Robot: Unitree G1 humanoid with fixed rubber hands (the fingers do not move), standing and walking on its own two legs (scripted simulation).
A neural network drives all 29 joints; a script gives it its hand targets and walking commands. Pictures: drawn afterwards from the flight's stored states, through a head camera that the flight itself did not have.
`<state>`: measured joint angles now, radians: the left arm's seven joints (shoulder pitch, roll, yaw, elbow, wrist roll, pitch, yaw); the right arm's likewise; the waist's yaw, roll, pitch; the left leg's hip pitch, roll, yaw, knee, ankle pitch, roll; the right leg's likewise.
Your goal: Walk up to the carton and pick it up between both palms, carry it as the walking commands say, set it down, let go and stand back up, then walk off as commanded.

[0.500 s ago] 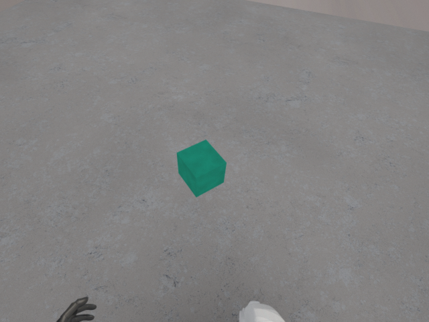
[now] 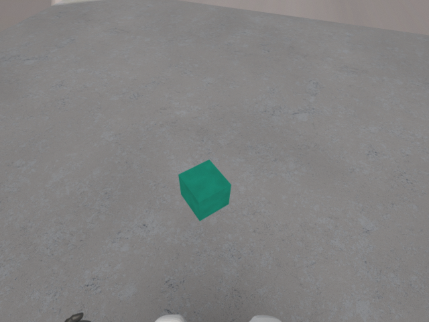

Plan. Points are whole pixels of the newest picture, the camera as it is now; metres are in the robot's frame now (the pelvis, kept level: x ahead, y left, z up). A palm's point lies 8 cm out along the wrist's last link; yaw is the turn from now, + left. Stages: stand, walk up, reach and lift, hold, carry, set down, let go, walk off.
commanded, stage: walk up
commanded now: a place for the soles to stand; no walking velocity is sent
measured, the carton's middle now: (204, 189) +0.83 +0.06 -0.66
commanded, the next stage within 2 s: none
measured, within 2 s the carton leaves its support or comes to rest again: neither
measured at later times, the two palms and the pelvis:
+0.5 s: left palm (75, 287) +0.19 +0.28 -0.07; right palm (380, 279) +0.22 -0.33 -0.08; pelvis +0.14 -0.02 +0.02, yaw -1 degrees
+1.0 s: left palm (87, 234) +0.31 +0.31 -0.10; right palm (354, 251) +0.29 -0.31 -0.09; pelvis +0.23 +0.01 +0.00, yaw +0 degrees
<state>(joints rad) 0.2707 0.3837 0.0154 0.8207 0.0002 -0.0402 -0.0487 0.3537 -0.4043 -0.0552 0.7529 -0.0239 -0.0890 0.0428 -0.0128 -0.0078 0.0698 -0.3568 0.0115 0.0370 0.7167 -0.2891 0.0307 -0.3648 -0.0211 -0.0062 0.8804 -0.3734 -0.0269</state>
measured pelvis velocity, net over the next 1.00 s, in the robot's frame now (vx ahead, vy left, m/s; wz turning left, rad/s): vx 0.23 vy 0.01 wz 0.00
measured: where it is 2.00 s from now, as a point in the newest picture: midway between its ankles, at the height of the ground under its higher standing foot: (212, 311)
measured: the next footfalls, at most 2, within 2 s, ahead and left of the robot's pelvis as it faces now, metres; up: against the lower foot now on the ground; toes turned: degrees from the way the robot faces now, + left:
right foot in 0.24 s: +0.17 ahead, -0.13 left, +0.00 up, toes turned -1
left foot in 0.62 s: +0.31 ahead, +0.13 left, +0.00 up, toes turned +1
